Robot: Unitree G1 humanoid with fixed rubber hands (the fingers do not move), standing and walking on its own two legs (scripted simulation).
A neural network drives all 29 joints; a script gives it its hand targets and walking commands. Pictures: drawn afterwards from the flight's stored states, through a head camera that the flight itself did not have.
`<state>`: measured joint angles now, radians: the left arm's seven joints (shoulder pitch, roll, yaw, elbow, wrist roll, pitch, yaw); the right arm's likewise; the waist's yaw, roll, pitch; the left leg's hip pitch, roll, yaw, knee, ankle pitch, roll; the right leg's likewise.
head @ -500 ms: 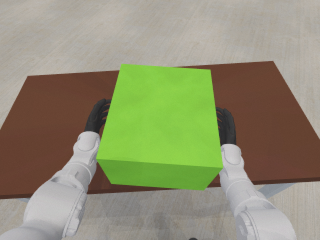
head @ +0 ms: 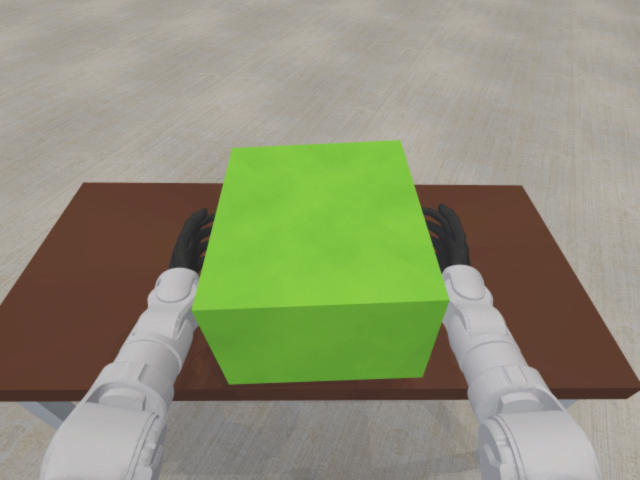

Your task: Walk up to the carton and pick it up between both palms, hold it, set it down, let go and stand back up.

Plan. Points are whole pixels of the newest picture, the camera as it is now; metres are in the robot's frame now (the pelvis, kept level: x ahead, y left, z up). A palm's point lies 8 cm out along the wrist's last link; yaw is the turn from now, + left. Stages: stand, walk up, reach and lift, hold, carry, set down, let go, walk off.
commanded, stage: reach and lift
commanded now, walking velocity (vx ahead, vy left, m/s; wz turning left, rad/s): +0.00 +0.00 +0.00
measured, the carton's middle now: (320, 254) +0.42 -0.03 +0.05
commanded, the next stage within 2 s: hold in 1.54 s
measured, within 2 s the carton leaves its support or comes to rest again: neither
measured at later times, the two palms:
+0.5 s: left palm (180, 251) +0.37 +0.14 +0.13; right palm (472, 239) +0.36 -0.21 +0.13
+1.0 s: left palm (172, 237) +0.37 +0.15 +0.15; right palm (472, 234) +0.36 -0.21 +0.14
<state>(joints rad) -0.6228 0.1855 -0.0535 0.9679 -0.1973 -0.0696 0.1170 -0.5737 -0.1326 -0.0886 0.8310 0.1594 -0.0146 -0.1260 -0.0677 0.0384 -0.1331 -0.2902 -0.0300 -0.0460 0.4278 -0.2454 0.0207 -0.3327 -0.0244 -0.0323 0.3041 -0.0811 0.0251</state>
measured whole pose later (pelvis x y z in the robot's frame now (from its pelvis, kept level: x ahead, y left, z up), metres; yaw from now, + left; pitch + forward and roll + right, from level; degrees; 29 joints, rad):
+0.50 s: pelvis +0.00 -0.02 +0.01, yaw +1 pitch -1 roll -1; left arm -0.51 0.08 0.24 0.53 0.03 0.26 0.00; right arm -0.54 -0.12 -0.09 0.59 0.12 0.20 -0.13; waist -0.07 0.01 -0.08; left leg -0.10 -0.01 -0.06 0.32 -0.21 0.00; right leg -0.17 0.00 -0.05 0.26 -0.08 0.00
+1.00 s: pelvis +0.00 -0.01 +0.00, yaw +1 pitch -1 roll -1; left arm -0.48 0.05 0.23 0.29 0.08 0.46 0.03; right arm -0.53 -0.14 -0.10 0.50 0.14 0.28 -0.09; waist -0.08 0.03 -0.07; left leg -0.11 -0.02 -0.07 0.36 -0.23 0.01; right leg -0.16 -0.01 -0.05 0.26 -0.09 0.01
